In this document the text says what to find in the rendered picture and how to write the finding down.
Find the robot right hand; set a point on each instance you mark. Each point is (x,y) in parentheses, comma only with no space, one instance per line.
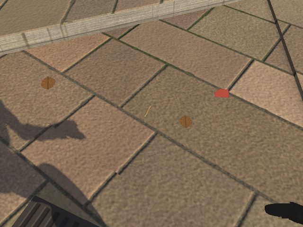
(293,211)

